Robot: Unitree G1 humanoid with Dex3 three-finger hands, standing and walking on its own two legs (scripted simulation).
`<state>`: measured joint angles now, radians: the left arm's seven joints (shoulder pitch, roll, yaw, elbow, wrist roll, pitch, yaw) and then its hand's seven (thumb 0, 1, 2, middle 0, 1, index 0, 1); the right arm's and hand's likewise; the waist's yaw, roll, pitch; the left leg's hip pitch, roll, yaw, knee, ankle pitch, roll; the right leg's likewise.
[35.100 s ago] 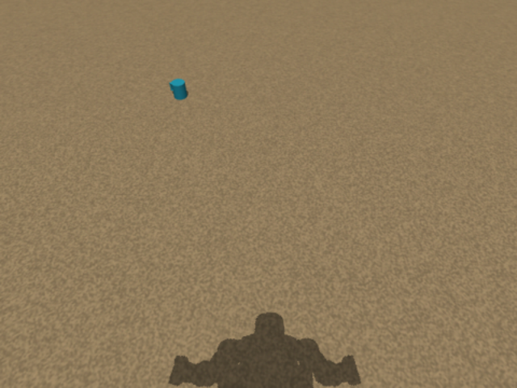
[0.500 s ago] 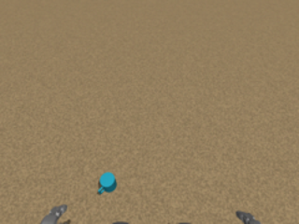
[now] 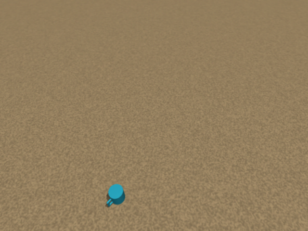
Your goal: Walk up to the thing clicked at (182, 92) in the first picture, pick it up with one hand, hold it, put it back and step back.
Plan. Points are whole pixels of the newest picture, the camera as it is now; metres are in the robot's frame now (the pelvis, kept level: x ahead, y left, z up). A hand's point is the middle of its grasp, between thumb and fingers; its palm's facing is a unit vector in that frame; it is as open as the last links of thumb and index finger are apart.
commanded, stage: stand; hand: left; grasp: from above
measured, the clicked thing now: (115, 196) +0.44 +0.27 -0.73
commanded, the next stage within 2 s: step back in 1.74 s
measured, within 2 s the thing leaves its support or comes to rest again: neither
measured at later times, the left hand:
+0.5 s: hand out of the picture +0.06 +0.23 -0.16, palm faces +0.02 -0.94 -0.33, open 7.4 cm
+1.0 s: hand out of the picture +0.11 +0.23 -0.15, palm faces +0.02 -0.94 -0.34, open 7.4 cm
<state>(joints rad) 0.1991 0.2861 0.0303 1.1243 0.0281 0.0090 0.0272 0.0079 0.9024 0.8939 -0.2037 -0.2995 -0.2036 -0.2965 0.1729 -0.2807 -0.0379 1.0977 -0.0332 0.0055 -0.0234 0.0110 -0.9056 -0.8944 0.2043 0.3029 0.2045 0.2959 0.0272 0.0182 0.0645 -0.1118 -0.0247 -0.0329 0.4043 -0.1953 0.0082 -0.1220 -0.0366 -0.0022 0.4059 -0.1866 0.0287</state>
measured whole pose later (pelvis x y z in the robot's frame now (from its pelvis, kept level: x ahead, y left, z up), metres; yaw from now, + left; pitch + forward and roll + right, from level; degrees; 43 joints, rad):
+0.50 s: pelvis +0.01 -0.01 +0.00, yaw +0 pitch -4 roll +0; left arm 0.14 0.30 0.03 1.16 0.02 0.00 0.01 0.01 0.90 0.89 -0.20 -0.30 -0.20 -0.30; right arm 0.16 -0.31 -0.02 1.14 -0.03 0.00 -0.02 0.01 -0.91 -0.89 0.20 0.30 0.20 0.30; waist 0.01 0.02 0.07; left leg -0.11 0.00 -0.04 0.37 -0.19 -0.01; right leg -0.11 -0.01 -0.01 0.36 -0.17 0.01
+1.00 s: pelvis +0.03 -0.01 +0.01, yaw -1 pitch -3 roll +0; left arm 0.09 0.31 0.03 1.15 0.01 -0.01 0.01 0.01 0.90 0.89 -0.20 -0.30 -0.20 -0.30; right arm 0.11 -0.32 -0.01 1.14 -0.02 -0.01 -0.02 0.01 -0.91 -0.89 0.20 0.30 0.20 0.30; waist 0.01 0.02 0.06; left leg -0.07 0.00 -0.03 0.32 -0.19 -0.01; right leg -0.09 -0.01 0.00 0.33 -0.18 0.01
